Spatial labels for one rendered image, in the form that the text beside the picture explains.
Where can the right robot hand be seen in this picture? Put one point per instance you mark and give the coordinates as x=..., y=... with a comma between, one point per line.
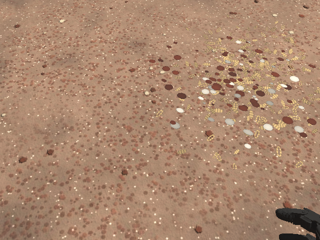
x=305, y=217

